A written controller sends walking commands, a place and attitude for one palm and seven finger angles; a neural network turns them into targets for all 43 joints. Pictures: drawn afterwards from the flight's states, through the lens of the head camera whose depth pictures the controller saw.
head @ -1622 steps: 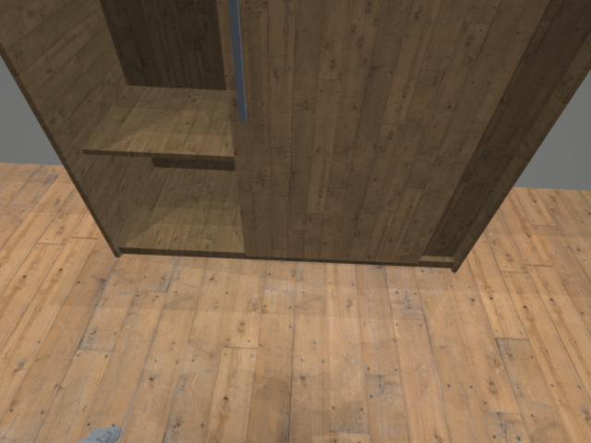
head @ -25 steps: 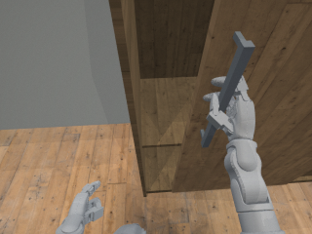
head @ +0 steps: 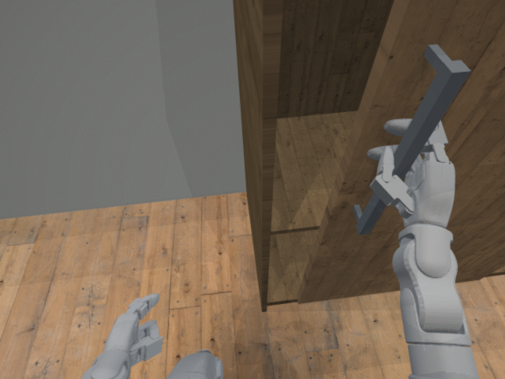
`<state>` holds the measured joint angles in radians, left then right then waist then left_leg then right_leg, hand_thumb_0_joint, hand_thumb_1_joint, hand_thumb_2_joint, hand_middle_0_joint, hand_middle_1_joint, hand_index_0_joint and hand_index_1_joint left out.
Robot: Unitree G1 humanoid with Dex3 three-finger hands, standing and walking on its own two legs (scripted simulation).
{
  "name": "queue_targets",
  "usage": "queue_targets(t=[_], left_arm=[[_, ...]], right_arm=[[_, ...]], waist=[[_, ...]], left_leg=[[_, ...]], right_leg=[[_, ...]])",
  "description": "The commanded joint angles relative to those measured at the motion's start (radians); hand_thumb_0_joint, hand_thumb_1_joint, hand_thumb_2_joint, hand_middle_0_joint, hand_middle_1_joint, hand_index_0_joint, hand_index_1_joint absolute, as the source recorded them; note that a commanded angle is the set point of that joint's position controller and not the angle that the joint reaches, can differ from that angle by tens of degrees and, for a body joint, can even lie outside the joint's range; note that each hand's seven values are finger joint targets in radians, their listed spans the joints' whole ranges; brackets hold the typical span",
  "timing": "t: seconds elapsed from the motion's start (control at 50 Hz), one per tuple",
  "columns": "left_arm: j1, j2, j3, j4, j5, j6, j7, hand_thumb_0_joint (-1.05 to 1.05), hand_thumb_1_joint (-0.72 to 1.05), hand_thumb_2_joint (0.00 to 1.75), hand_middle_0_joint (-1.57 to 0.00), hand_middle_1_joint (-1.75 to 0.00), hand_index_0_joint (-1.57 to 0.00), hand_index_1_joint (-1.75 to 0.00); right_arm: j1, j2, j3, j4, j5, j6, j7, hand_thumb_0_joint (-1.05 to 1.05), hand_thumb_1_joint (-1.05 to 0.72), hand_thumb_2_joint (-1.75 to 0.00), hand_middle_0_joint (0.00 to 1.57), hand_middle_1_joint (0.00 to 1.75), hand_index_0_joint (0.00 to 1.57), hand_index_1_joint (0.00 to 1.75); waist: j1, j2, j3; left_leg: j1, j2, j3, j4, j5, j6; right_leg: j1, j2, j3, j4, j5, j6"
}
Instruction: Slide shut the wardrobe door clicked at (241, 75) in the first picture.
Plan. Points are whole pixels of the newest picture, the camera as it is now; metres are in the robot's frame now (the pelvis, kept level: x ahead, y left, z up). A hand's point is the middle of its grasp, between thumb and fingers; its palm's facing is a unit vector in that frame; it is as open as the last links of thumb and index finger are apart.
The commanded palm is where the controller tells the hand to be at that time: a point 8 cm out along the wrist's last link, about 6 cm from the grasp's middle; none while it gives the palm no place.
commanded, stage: step sideways, sliding the door along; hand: right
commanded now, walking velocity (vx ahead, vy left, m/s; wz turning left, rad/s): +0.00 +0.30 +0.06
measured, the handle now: (389, 164) +0.38 -0.22 +0.12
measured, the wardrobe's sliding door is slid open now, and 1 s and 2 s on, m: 0.12 0.00 0.00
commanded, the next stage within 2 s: stop walking and hold the door there in 0.98 s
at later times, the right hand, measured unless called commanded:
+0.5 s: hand (330, 180) +0.34 -0.12 +0.14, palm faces +0.41 +0.91 -0.01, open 6.4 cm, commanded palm +0.29 -0.09 +0.15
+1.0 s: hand (288, 186) +0.33 -0.06 +0.14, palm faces +0.39 +0.92 +0.01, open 6.4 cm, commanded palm +0.28 -0.03 +0.15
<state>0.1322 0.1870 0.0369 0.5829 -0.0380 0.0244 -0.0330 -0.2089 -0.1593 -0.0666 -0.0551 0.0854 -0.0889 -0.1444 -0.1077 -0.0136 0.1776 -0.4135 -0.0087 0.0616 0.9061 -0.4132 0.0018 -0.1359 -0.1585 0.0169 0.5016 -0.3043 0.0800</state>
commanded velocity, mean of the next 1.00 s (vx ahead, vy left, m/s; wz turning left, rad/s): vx -0.11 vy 0.29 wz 0.07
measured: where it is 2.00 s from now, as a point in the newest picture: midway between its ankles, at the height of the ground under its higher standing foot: outside the picture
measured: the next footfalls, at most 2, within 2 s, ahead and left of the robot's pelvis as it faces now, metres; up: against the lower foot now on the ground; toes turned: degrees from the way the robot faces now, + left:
left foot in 0.12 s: +0.12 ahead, +0.26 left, +0.00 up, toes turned +3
right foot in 0.58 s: +0.06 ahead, -0.03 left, +0.00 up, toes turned -2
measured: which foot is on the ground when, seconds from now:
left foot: up 0.00-0.10, down 0.12-1.00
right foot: down 0.00-0.50, up 0.52-0.56, down 0.58-1.00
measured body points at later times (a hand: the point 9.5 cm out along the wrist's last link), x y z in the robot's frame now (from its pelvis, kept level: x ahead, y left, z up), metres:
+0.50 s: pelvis +0.04 +0.10 -0.02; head +0.09 +0.09 +0.43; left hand +0.24 +0.31 -0.11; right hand +0.31 -0.16 +0.14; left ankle +0.07 +0.22 -0.74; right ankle -0.01 -0.11 -0.73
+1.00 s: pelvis +0.06 +0.14 -0.01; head +0.12 +0.12 +0.43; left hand +0.28 +0.35 -0.09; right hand +0.30 -0.11 +0.14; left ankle +0.07 +0.25 -0.72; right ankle +0.00 -0.06 -0.74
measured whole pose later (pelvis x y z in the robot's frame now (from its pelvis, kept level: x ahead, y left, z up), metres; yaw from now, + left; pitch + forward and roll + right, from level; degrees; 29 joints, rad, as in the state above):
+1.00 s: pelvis +0.06 +0.14 -0.01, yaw -1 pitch -1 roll +2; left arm 0.15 0.20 0.04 0.53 -0.02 -0.07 -0.04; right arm 0.12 -0.12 -0.12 -0.39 0.09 -0.13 -0.18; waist -0.10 -0.01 0.15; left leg -0.35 0.00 0.08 0.75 -0.39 0.00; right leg -0.16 -0.20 -0.01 0.57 -0.38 0.13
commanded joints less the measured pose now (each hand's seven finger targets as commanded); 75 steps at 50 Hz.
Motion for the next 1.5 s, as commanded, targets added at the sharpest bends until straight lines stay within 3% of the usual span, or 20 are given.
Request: queue_targets(t=[0.0,0.06,0.12,0.18,0.24,0.38,0.48,0.54,0.58,0.68,0.8,0.88,0.92,1.0,1.06,1.08,1.1,1.2,1.32,1.48], left_arm=[[-0.071,0.134,0.048,-0.166,-0.001,-0.069,-0.014,0.00,0.90,0.90,-0.20,-0.30,-0.20,-0.30],[-0.101,0.124,0.035,-0.180,-0.015,-0.070,-0.008,0.00,0.90,0.90,-0.20,-0.30,-0.20,-0.30],[-0.082,0.094,0.038,-0.123,-0.015,-0.087,0.011,0.00,0.90,0.90,-0.20,-0.30,-0.20,-0.30],[-0.079,0.093,0.025,-0.090,-0.004,-0.092,0.015,0.00,0.90,0.90,-0.20,-0.30,-0.20,-0.30],[-0.110,0.147,0.060,-0.157,0.018,-0.075,0.008,0.00,0.90,0.90,-0.20,-0.30,-0.20,-0.30],[-0.072,0.140,0.049,-0.188,0.007,-0.096,-0.026,0.00,0.90,0.90,-0.20,-0.30,-0.20,-0.30],[-0.049,0.115,0.054,-0.143,-0.005,-0.113,0.006,0.00,0.90,0.90,-0.20,-0.30,-0.20,-0.30],[-0.055,0.099,0.035,-0.131,0.009,-0.115,0.020,0.00,0.90,0.90,-0.20,-0.30,-0.20,-0.30],[-0.071,0.143,0.055,-0.177,0.036,-0.113,0.014,0.00,0.90,0.90,-0.20,-0.30,-0.20,-0.30],[-0.059,0.143,0.049,-0.202,0.012,-0.136,-0.018,0.00,0.90,0.90,-0.20,-0.30,-0.20,-0.30],[-0.051,0.097,0.045,-0.169,0.003,-0.146,0.013,0.00,0.90,0.90,-0.20,-0.30,-0.20,-0.30],[-0.066,0.149,0.057,-0.202,0.033,-0.137,0.015,0.00,0.90,0.90,-0.20,-0.30,-0.20,-0.30],[-0.062,0.151,0.054,-0.205,0.027,-0.138,0.002,0.00,0.90,0.90,-0.20,-0.30,-0.20,-0.30],[-0.065,0.138,0.044,-0.217,0.000,-0.153,-0.015,0.00,0.90,0.90,-0.20,-0.30,-0.20,-0.30],[-0.044,0.109,0.055,-0.180,-0.006,-0.160,0.003,0.00,0.90,0.90,-0.20,-0.30,-0.20,-0.30],[0.008,0.157,0.077,-0.097,0.006,-0.142,0.042,0.00,0.90,0.90,-0.20,-0.30,-0.20,-0.30],[-0.007,0.105,0.052,-0.106,0.031,-0.124,0.048,0.00,0.90,0.90,-0.20,-0.30,-0.20,-0.30],[-0.066,0.106,0.016,-0.183,0.017,-0.145,0.058,0.00,0.90,0.90,-0.20,-0.30,-0.20,-0.30],[-0.022,0.115,0.011,-0.173,0.002,-0.157,0.066,0.00,0.90,0.90,-0.20,-0.30,-0.20,-0.30],[-0.068,0.120,-0.017,-0.158,0.015,-0.129,0.087,0.00,0.90,0.90,-0.20,-0.30,-0.20,-0.30]], right_arm=[[-0.394,0.064,0.292,-0.351,-0.055,-0.119,0.119,0.00,-0.90,-0.90,0.45,1.40,0.45,1.40],[-0.341,0.037,0.271,-0.373,-0.055,-0.107,0.114,0.00,-0.90,-0.90,0.45,1.40,0.45,1.40],[-0.266,-0.055,0.181,-0.405,-0.033,-0.078,0.081,0.00,-0.90,-0.90,0.45,1.40,0.45,1.40],[-0.312,-0.023,0.204,-0.544,-0.017,-0.099,0.065,0.00,-0.90,-0.90,0.45,1.40,0.45,1.40],[-0.208,0.043,0.269,-0.516,-0.020,-0.129,0.103,0.00,-0.90,-0.90,0.45,1.40,0.45,1.40],[-0.179,0.002,0.242,-0.543,-0.049,-0.135,0.102,0.00,-0.90,-0.90,0.45,1.40,0.45,1.40],[-0.052,-0.059,0.178,-0.576,-0.028,-0.106,0.076,0.00,-0.90,-0.90,0.45,1.40,0.45,1.40],[-0.075,-0.026,0.224,-0.684,-0.023,-0.133,0.076,0.00,-0.90,-0.90,0.45,1.40,0.45,1.40],[-0.024,0.040,0.285,-0.691,-0.022,-0.159,0.102,0.00,-0.90,-0.90,0.45,1.40,0.45,1.40],[-0.011,0.028,0.293,-0.671,-0.055,-0.170,0.107,0.00,-0.90,-0.90,0.45,1.40,0.45,1.40],[0.086,-0.001,0.270,-0.704,-0.044,-0.143,0.088,0.00,-0.90,-0.90,0.45,1.40,0.45,1.40],[0.078,0.053,0.323,-0.737,-0.036,-0.176,0.111,0.00,-0.90,-0.90,0.45,1.40,0.45,1.40],[0.055,0.046,0.321,-0.707,-0.054,-0.188,0.122,0.00,-0.90,-0.90,0.45,1.40,0.45,1.40],[0.043,0.004,0.281,-0.716,-0.062,-0.179,0.105,0.00,-0.90,-0.90,0.45,1.40,0.45,1.40],[0.115,-0.033,0.228,-0.707,-0.045,-0.147,0.082,0.00,-0.90,-0.90,0.45,1.40,0.45,1.40],[0.272,-0.546,-0.412,-0.404,-0.031,-0.132,0.019,0.00,-0.90,-0.90,0.45,1.40,0.45,1.40],[0.297,-0.318,-0.214,-0.491,-0.021,-0.126,0.042,0.00,-0.90,-0.90,0.45,1.40,0.45,1.40],[0.344,-0.139,-0.022,-0.597,-0.031,-0.131,0.042,0.00,-0.90,-0.90,0.45,1.40,0.45,1.40],[0.369,-0.189,-0.064,-0.505,-0.037,-0.089,0.012,0.00,-0.90,-0.90,0.45,1.40,0.45,1.40],[0.331,-0.166,-0.047,-0.440,-0.057,-0.096,0.001,0.00,-0.90,-0.90,0.45,1.40,0.45,1.40]], waist=[[0.137,-0.282,-0.388],[0.126,-0.108,-0.377],[0.143,0.258,-0.392],[0.169,0.147,-0.452],[0.144,-0.310,-0.429],[0.127,-0.261,-0.360],[0.142,0.224,-0.412],[0.171,0.079,-0.422],[0.156,-0.305,-0.393],[0.130,-0.222,-0.348],[0.141,0.200,-0.406],[0.155,-0.272,-0.403],[0.142,-0.243,-0.343],[0.123,-0.133,-0.363],[0.145,0.175,-0.404],[0.128,0.184,-0.374],[0.113,0.147,-0.371],[0.125,-0.257,-0.380],[0.149,0.228,-0.354],[0.121,-0.062,-0.300]], left_leg=[[0.112,-0.007,0.042,-0.224,0.054,-0.005],[0.319,-0.011,0.048,-0.424,0.343,-0.007],[0.301,0.272,-0.350,-0.542,0.694,0.149],[0.346,0.226,-0.223,-0.321,0.833,0.145],[-0.058,0.034,-0.057,0.054,-0.061,-0.022],[0.184,-0.014,0.042,-0.344,0.163,-0.009],[0.362,0.242,-0.281,-0.423,0.899,0.145],[0.243,0.184,-0.136,-0.255,0.807,0.079],[-0.023,0.037,-0.027,-0.034,0.115,-0.031],[0.128,0.004,0.019,-0.331,0.132,-0.003],[0.318,0.249,-0.256,-0.390,0.990,0.142],[-0.002,0.045,-0.028,-0.037,0.141,-0.032],[-0.047,0.030,-0.026,-0.080,-0.064,-0.018],[0.230,0.019,0.030,-0.406,0.359,-0.005],[0.351,0.231,-0.241,-0.386,1.061,0.128],[0.288,0.252,-0.315,-0.382,1.077,0.148],[0.327,0.271,-0.298,-0.381,1.068,0.146],[0.085,0.041,-0.040,-0.225,0.270,-0.032],[0.297,0.183,-0.238,-0.444,0.830,0.078],[0.257,0.060,-0.097,-0.407,0.439,-0.006]], right_leg=[[0.211,-0.181,-0.032,-0.002,0.670,-0.167],[0.055,-0.104,-0.039,0.163,0.419,-0.113],[-0.152,0.142,-0.029,0.398,-0.235,-0.053],[-0.069,0.095,-0.025,0.070,-0.065,-0.077],[0.275,-0.327,0.325,-0.132,0.816,-0.255],[0.180,-0.163,0.002,0.075,0.667,-0.133],[-0.128,0.117,-0.040,0.316,-0.144,-0.054],[0.071,0.014,-0.037,-0.037,0.196,-0.094],[0.234,-0.314,0.237,-0.081,0.846,-0.235],[0.203,-0.191,0.007,0.080,0.823,-0.139],[-0.099,0.079,-0.060,0.236,-0.154,-0.063],[0.215,-0.334,0.170,-0.081,0.807,-0.228],[0.235,-0.289,0.078,-0.022,0.891,-0.206],[0.148,-0.150,-0.068,0.161,0.685,-0.109],[-0.080,0.067,-0.098,0.297,-0.001,-0.039],[-0.135,0.073,-0.103,0.280,-0.184,-0.045],[-0.156,0.067,-0.081,0.240,-0.215,-0.048],[0.201,-0.188,0.009,-0.048,0.709,-0.164],[-0.025,0.091,-0.113,0.164,0.152,-0.059],[-0.022,0.009,-0.059,-0.095,0.230,-0.108]])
